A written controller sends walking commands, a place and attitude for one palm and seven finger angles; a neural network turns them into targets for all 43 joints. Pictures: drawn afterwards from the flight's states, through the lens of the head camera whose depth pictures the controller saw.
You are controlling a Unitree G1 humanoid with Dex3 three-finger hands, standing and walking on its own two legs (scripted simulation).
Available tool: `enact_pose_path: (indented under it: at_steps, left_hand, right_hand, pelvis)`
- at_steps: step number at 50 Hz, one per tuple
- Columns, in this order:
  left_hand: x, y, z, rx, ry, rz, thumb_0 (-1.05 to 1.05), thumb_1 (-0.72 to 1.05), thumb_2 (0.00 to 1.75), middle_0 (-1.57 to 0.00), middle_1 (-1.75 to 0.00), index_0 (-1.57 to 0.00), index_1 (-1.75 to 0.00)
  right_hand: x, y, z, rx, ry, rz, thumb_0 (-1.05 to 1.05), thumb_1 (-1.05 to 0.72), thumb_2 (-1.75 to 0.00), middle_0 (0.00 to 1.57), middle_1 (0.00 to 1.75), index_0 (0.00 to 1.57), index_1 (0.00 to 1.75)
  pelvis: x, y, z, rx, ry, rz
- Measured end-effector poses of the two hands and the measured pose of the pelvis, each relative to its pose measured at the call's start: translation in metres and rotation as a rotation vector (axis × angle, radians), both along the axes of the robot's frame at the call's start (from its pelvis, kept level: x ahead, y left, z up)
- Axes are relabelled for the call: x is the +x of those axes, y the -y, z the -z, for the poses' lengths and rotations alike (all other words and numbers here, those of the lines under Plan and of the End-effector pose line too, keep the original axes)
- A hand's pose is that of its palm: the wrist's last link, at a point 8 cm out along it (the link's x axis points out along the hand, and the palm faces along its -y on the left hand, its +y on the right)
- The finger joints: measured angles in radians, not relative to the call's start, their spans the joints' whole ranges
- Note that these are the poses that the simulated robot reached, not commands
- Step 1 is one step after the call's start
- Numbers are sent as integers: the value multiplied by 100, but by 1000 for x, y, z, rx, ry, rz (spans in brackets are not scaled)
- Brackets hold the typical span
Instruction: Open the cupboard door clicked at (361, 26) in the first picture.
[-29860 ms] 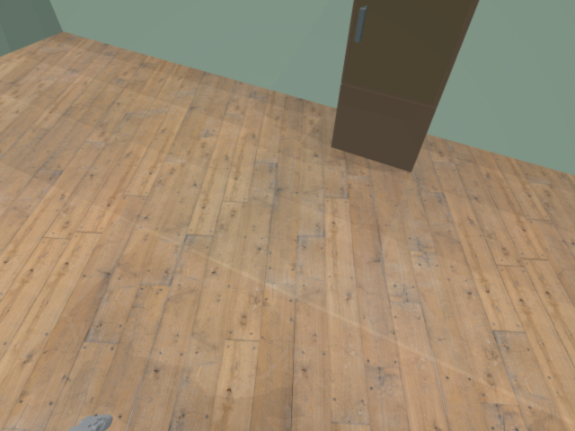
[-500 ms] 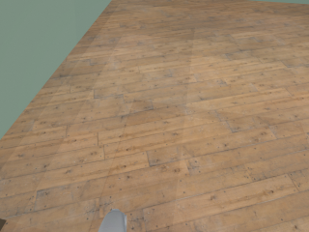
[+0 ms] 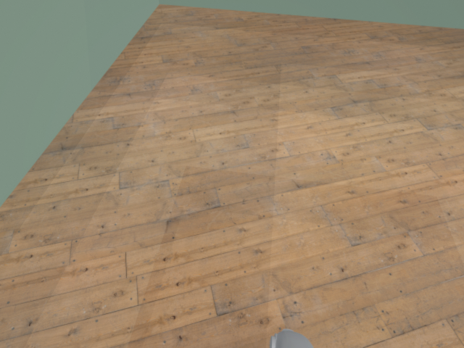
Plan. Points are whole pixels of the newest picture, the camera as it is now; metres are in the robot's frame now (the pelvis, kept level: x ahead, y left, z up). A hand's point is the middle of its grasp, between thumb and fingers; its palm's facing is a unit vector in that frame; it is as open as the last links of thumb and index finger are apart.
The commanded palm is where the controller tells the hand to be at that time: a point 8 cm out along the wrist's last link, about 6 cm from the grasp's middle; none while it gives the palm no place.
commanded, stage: walk to a spot facing it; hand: left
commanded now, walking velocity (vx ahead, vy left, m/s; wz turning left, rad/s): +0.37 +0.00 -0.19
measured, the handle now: out of the picture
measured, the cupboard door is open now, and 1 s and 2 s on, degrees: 40 40 40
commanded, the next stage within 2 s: turn to face it in 0.32 s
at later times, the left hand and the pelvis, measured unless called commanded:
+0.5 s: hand (189, 284) +0.27 +0.12 -0.17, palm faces +0.06 -0.98 -0.19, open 7.1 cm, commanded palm none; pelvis +0.24 -0.07 +0.00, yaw +3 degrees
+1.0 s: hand (188, 229) +0.40 +0.15 -0.16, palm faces +0.32 -0.90 -0.30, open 7.3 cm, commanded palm none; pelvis +0.35 -0.09 -0.02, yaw +19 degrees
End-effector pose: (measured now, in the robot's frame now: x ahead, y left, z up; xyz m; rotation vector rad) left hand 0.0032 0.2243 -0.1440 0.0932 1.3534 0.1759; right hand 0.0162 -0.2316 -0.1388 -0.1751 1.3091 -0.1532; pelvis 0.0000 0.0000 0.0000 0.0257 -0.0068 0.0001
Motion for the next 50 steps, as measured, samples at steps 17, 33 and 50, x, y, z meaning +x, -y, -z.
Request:
enact_pose_path:
  at_steps: [17,33,50]
  left_hand:
    - [267,51,-15,75,220,157,0,92,90,-20,-30,-20,-30]
    - [263,39,35,-9,-55,-106,1,92,90,-20,-30,-21,-30]
    - [368,39,-18,184,213,-207,1,91,90,-20,-30,-20,-30]
  right_hand:
    - [78,62,7,33,-222,154,1,-91,-89,20,30,20,30]
    - [398,42,1,-38,167,-157,0,-91,-89,20,30,20,30]
    - [486,78,14,16,103,-307,1,-90,-89,20,30,21,30]
  pelvis:
    - [170,66,4,-10,0,13]
    - [298,42,24,-45,3,-132]
    - [349,95,16,-29,-38,-329]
